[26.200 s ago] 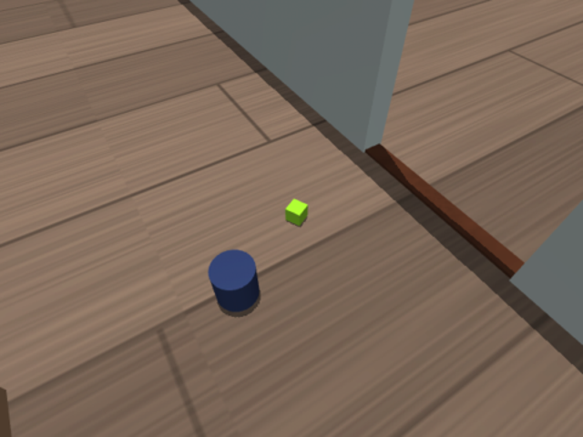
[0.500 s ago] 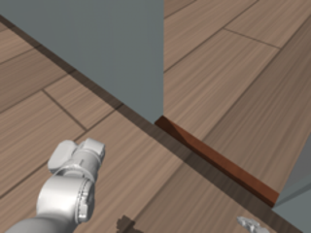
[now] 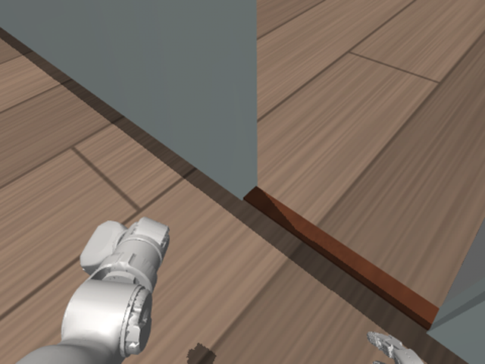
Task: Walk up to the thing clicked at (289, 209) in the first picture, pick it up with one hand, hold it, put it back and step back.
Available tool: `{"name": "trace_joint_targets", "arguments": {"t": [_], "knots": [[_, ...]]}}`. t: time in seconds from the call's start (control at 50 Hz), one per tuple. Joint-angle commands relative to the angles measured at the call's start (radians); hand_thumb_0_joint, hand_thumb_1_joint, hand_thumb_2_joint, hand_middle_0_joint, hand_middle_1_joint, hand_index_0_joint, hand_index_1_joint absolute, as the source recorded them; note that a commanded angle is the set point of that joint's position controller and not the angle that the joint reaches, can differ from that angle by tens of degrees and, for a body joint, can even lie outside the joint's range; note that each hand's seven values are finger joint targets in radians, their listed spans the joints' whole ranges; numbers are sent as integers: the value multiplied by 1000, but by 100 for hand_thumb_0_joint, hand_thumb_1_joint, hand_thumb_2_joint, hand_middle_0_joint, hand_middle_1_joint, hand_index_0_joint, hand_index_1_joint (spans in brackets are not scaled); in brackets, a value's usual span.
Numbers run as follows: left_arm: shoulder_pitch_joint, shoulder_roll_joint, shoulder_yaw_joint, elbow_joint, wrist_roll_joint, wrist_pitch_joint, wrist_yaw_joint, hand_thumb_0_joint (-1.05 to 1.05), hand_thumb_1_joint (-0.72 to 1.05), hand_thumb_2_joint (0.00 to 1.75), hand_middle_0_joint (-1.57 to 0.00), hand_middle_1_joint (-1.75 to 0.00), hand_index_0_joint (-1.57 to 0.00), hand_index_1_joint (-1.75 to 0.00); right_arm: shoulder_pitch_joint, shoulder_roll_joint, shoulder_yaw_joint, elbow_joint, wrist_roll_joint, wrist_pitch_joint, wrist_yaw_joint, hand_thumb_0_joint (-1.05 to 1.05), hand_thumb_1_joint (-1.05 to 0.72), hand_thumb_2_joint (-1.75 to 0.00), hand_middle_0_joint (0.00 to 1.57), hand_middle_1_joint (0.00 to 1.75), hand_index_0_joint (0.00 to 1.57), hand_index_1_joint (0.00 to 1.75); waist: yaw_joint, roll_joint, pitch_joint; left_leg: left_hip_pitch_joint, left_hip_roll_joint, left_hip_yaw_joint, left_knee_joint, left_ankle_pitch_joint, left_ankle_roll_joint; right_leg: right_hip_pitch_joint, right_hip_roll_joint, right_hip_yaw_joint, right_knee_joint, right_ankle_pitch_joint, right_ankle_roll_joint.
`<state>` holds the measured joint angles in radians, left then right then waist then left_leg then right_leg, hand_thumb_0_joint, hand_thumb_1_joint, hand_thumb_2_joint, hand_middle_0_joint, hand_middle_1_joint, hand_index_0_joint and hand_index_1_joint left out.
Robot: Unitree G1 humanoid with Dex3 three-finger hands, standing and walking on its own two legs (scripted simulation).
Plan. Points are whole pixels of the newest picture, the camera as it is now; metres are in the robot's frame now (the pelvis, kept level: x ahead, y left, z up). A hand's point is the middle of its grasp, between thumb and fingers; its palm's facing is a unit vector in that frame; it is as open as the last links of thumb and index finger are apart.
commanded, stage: hold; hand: left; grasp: from above
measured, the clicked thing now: (133, 259) +0.35 +0.23 -0.08
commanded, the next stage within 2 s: crouch in 0.76 s
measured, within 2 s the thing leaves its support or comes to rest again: neither
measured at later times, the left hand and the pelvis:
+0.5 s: hand (124, 257) +0.32 +0.22 -0.02, palm faces -0.07 -0.46 -0.88, open 9.6 cm; pelvis +0.00 +0.00 +0.01, yaw +0 degrees
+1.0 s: hand (123, 261) +0.31 +0.22 -0.02, palm faces -0.12 -0.45 -0.89, open 9.6 cm; pelvis +0.01 +0.00 +0.01, yaw +1 degrees
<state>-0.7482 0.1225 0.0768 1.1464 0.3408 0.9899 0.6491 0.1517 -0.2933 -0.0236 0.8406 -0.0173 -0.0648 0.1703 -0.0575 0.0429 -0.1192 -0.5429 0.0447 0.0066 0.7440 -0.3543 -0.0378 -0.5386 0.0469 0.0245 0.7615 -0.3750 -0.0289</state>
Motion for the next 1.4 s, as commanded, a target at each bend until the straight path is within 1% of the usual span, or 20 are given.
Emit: {"name": "trace_joint_targets", "arguments": {"t": [0.0,0.18,0.22,0.32,0.44,0.46,0.58,0.68,0.7,0.74,0.8,0.84,0.86,0.9,0.96,1.02,1.12,1.26,1.36,1.38], "knots": [[-454,201,-40,-159,64,8,47,0,76,66,-105,-60,-102,-63,-81,-149,-38,-119,12,-39,-3,0,-88,-89,20,30,20,30,1,-66,-328,154,-55,49,-71,213,26,180,3,-5,-129,355,48],[-485,178,-61,-208,69,15,33,0,85,69,-111,-62,-109,-65,-113,-138,-30,-126,16,-52,-10,0,-88,-89,20,30,20,30,-3,-57,-321,185,-48,39,-101,194,25,181,5,-7,-151,284,44],[-480,201,-50,-195,67,20,33,0,82,68,-107,-64,-106,-66,-122,-143,-34,-126,16,-56,-14,0,-88,-89,20,30,20,30,14,-51,-309,183,-48,43,-110,194,22,190,5,-8,-153,274,43],[-490,176,-65,-243,68,22,19,0,82,69,-108,-64,-106,-66,-126,-143,-32,-143,21,-50,-16,0,-88,-89,20,30,20,30,-4,-66,-359,217,-50,36,-111,257,27,220,5,-14,-140,381,46],[-461,180,-61,-228,77,34,1,0,85,69,-111,-62,-109,-64,-138,-139,-39,-142,25,-47,-22,0,-88,-89,20,30,20,30,22,-50,-344,212,-57,46,-118,285,24,242,-2,-14,-144,424,47],[-459,168,-70,-240,79,35,-6,0,85,68,-111,-60,-109,-63,-137,-137,-36,-149,26,-47,-19,0,-88,-89,20,30,20,30,12,-56,-357,220,-57,42,-123,293,26,253,-2,-15,-145,444,47],[-454,180,-72,-204,95,45,-16,0,85,63,-113,-55,-110,-58,-138,-133,-34,-139,33,-50,-21,0,-88,-89,20,30,20,30,21,-91,-321,199,-59,46,-129,273,33,257,-9,-8,-171,442,49],[-455,139,-88,-223,99,33,-24,0,85,63,-111,-57,-110,-59,-146,-132,-37,-144,33,-53,-23,0,-88,-89,20,30,20,30,16,-58,-343,238,-54,39,-145,307,29,261,-4,-17,-158,447,42],[-456,166,-81,-236,105,30,-22,0,84,62,-112,-57,-110,-59,-144,-136,-42,-144,35,-52,-24,0,-89,-89,20,30,20,30,29,-46,-331,236,-56,42,-147,311,27,263,-5,-22,-160,442,39],[-463,164,-86,-234,108,30,-21,0,85,61,-112,-56,-110,-58,-141,-137,-39,-147,35,-54,-26,0,-89,-89,20,30,20,30,22,-68,-348,240,-58,42,-142,310,31,270,-7,-15,-164,461,43],[-480,160,-92,-250,112,24,-20,0,86,65,-113,-58,-111,-60,-148,-133,-36,-146,36,-55,-31,0,-88,-89,20,30,20,30,13,-53,-335,247,-56,41,-150,292,32,253,-5,-14,-171,419,40],[-470,180,-82,-245,115,22,-18,0,93,74,-118,-66,-117,-68,-142,-132,-38,-139,35,-55,-34,0,-88,-90,20,30,20,30,30,-44,-331,242,-54,41,-153,298,30,250,-2,-19,-171,394,34],[-464,159,-89,-237,111,23,-17,0,90,82,-110,-71,-109,-70,-149,-129,-37,-146,33,-57,-33,0,-82,-88,20,30,20,30,24,-55,-328,240,-56,42,-151,290,31,250,-5,-15,-178,403,37],[-456,138,-93,-214,107,21,-21,0,89,78,-106,-75,-109,-72,-134,-131,-37,-148,35,-53,-32,0,-84,-88,20,30,20,30,8,-94,-351,233,-58,41,-142,293,37,259,-9,-8,-170,446,44],[-451,138,-82,-158,102,7,-22,0,87,79,-104,-75,-108,-72,-125,-127,-42,-120,32,-58,-34,0,-84,-88,20,30,20,30,13,-98,-310,200,-51,44,-140,267,34,236,-11,-3,-179,406,42],[-427,136,-72,-93,107,-15,-30,0,88,81,-106,-75,-109,-72,-94,-125,-44,-98,31,-61,-32,0,-84,-88,20,30,20,30,5,-112,-309,156,-51,47,-112,264,37,204,-18,5,-162,440,45],[-422,145,-56,-1,153,-85,-30,0,88,74,-106,-73,-109,-70,-31,-124,-55,-48,21,-76,-28,0,-84,-88,20,30,20,30,-11,-104,-299,71,-45,50,-49,244,31,119,-19,8,-102,413,36],[-492,181,-11,107,232,-200,72,0,83,73,-104,-74,-107,-71,57,-127,-74,-28,-15,-99,-9,0,-85,-88,20,30,20,30,-28,-59,-385,-138,-38,44,162,209,14,-117,-8,19,101,355,20],[-541,233,93,208,211,-266,191,0,84,67,-109,-65,-112,-63,52,-137,-82,-36,-79,-114,15,0,-87,-89,20,30,20,30,-34,4,-453,-296,-30,23,317,150,-4,-309,5,-2,253,210,4],[-567,228,107,209,181,-281,211,0,86,67,-111,-65,-113,-63,62,-141,-77,-34,-86,-114,18,0,-87,-89,20,30,20,30,-45,10,-474,-323,-32,18,352,122,-3,-354,7,-6,281,167,2]]}}
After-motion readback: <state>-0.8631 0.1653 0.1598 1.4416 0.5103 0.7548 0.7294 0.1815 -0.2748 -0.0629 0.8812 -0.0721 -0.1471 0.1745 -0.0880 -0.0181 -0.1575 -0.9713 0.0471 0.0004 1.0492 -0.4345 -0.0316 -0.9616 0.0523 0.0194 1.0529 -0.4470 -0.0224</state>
